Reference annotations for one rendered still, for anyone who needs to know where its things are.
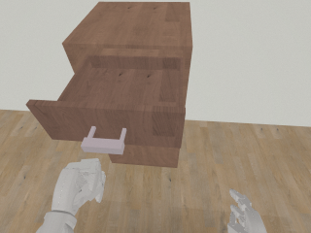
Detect robot left forearm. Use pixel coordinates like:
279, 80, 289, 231
36, 210, 77, 233

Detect cabinet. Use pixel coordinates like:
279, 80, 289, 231
62, 1, 193, 168

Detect left robot hand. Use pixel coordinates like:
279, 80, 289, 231
51, 158, 106, 216

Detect right robot hand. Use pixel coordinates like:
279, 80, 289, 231
227, 188, 267, 233

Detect drawer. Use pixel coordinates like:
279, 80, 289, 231
25, 54, 186, 149

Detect handle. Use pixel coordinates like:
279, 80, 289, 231
81, 126, 126, 155

